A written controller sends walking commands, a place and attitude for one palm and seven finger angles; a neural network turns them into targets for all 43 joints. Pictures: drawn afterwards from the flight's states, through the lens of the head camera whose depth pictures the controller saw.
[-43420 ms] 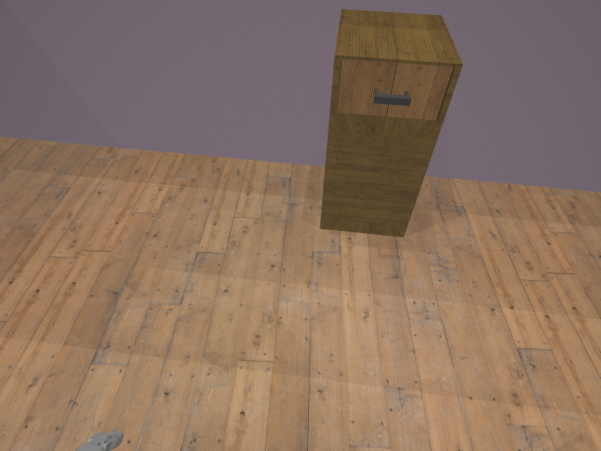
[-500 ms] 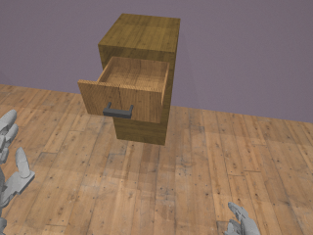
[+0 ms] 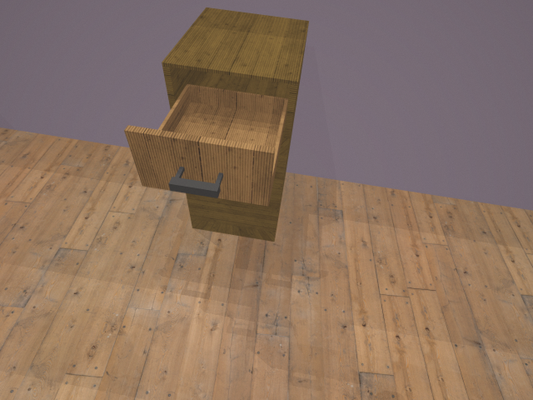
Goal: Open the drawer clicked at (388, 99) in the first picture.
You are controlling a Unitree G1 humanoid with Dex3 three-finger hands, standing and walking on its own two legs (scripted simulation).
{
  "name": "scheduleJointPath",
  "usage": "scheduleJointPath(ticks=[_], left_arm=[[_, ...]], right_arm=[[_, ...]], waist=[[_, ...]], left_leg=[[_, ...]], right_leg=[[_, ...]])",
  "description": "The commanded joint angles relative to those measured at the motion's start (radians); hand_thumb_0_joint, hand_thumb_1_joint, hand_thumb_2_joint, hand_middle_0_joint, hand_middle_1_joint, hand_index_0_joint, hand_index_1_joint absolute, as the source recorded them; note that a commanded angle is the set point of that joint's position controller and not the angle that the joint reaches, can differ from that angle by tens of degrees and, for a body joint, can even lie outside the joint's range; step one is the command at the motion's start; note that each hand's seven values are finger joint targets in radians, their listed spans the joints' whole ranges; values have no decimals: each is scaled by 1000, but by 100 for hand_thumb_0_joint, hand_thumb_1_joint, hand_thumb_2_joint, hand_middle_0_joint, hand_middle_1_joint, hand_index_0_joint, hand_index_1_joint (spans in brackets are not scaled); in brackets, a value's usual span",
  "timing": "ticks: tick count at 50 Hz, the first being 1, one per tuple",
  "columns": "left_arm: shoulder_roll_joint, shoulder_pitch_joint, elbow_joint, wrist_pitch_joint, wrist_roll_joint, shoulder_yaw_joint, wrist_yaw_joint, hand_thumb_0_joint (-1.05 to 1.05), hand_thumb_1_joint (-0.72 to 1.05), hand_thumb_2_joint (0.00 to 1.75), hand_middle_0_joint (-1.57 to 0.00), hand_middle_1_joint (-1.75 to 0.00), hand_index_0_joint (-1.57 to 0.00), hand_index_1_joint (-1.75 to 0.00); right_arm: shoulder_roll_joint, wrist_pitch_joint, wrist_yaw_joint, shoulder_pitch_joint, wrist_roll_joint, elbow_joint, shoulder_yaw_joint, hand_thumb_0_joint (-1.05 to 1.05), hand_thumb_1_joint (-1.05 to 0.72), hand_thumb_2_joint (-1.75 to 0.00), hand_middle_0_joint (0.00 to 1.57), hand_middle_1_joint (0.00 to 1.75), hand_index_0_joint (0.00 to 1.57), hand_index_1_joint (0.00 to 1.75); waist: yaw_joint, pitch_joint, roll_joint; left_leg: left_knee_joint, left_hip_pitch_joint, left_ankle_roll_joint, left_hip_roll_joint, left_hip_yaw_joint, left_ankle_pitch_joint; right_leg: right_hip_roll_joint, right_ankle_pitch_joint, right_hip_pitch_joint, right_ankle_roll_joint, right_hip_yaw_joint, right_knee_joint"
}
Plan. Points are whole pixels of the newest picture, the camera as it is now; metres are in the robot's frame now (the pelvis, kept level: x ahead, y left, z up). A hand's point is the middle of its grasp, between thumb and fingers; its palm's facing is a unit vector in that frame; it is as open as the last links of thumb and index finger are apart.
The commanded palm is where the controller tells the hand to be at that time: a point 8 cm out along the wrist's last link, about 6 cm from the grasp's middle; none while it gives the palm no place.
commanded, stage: let the arm hang, fingers relaxed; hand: left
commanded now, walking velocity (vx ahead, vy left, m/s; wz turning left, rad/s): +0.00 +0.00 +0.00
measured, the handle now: (197, 180) +0.58 +0.17 -0.07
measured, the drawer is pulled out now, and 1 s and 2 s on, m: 0.30 0.30 0.30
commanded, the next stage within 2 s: look to check the result in 0.80 s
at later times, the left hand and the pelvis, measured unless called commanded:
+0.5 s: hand out of the picture -0.04 +0.19 -0.16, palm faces +0.01 -0.98 -0.20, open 7.4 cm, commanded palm none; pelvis -0.01 +0.01 +0.01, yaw -1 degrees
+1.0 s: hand out of the picture -0.04 +0.17 -0.16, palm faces +0.01 -0.98 -0.18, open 7.4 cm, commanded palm none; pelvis -0.02 +0.01 +0.01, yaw -2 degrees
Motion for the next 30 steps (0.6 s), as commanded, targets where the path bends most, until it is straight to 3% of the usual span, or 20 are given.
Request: scheduleJointPath(ticks=[1,3,4,5,8,9,13,16,21,30], left_arm=[[157,39,53,-54,8,23,-6,0,90,90,-20,-30,-20,-30],[148,45,110,-57,5,21,-6,0,90,90,-20,-30,-20,-30],[148,41,136,-60,6,18,-6,0,90,90,-20,-30,-20,-30],[140,38,160,-59,4,13,-7,0,90,90,-20,-30,-20,-30],[133,35,225,-59,3,5,-9,0,90,90,-20,-30,-20,-30],[129,43,243,-61,4,2,-8,0,90,90,-20,-30,-20,-30],[117,53,309,-58,3,-8,-5,0,90,90,-20,-30,-20,-30],[111,69,337,-59,2,-12,-2,0,90,90,-20,-30,-20,-30],[98,81,360,-61,3,-15,4,0,90,90,-20,-30,-20,-30],[76,97,376,-66,2,-13,9,0,90,90,-20,-30,-20,-30]], right_arm=[[-98,-29,-25,-16,3,-13,-20,0,-90,-90,20,30,20,30],[-86,-27,-29,7,3,14,-21,0,-90,-90,20,30,20,30],[-85,-26,-32,17,5,27,-24,0,-90,-90,20,30,20,30],[-89,-25,-34,34,7,42,-25,0,-90,-90,20,30,20,30],[-86,-24,-36,52,11,84,-25,0,-90,-90,20,30,20,30],[-86,-25,-37,55,12,94,-25,0,-90,-90,20,30,20,30],[-73,-21,-38,77,13,145,-22,0,-90,-90,20,30,20,30],[-63,-20,-36,90,12,174,-20,0,-90,-90,20,30,20,30],[-41,-18,-34,105,11,208,-21,0,-90,-90,20,30,20,30],[-3,-24,-38,127,10,233,-22,0,-90,-90,20,30,20,30]], waist=[[38,-25,236],[36,-71,271],[35,-74,195],[30,-88,183],[28,-50,138],[30,-28,91],[26,44,49],[26,51,24],[24,65,6],[27,68,82]], left_leg=[[-155,33,32,89,-99,238],[-165,55,31,87,-94,204],[-159,85,31,94,-95,226],[-169,92,33,99,-97,201],[-198,85,32,102,-102,171],[-201,91,34,105,-102,176],[-235,80,33,102,-96,129],[-249,84,35,97,-95,90],[-254,81,33,90,-85,64],[-259,67,27,86,-79,67]], right_leg=[[-91,217,43,-6,137,-204],[-94,224,76,-13,134,-219],[-90,244,72,-13,131,-226],[-94,225,78,-12,128,-239],[-92,200,61,-11,124,-254],[-89,196,46,-10,124,-259],[-92,148,6,-6,123,-277],[-90,113,-4,-5,127,-284],[-92,82,-24,-3,132,-290],[-91,104,-18,-6,131,-281]])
